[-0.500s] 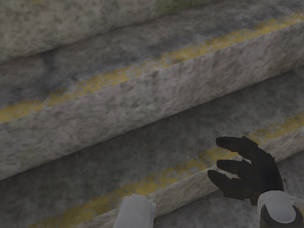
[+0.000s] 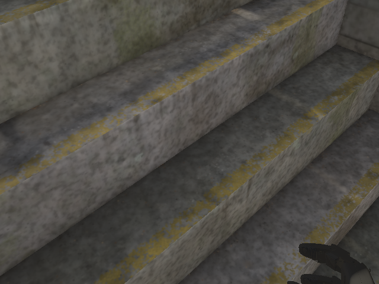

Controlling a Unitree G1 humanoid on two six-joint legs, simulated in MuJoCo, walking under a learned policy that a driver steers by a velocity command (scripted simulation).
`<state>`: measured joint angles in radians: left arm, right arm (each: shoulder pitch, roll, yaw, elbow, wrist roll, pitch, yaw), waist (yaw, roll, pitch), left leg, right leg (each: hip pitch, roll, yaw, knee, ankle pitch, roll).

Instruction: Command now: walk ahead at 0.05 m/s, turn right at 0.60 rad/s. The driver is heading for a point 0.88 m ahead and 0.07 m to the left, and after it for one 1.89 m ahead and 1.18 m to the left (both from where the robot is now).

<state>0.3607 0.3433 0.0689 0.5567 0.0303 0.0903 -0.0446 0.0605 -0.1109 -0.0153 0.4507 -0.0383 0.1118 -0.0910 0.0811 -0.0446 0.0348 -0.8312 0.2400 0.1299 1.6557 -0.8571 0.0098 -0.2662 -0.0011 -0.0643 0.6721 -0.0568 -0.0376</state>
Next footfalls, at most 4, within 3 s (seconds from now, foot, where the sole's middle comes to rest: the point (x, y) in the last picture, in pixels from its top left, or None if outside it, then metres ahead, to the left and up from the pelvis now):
0.48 left None -0.05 0.09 -0.79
0.86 right None -0.35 -0.24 -1.26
1.10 left None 0.02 -0.18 -1.01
1.32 right None -0.09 -0.52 -1.25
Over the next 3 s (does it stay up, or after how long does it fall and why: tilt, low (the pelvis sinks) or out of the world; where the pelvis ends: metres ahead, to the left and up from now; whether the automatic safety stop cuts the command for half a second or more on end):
stays up -0.02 -0.51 -0.49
